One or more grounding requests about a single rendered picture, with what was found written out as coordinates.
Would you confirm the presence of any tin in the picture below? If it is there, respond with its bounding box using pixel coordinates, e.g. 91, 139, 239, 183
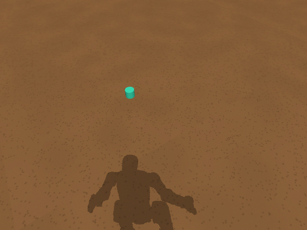
125, 87, 135, 99

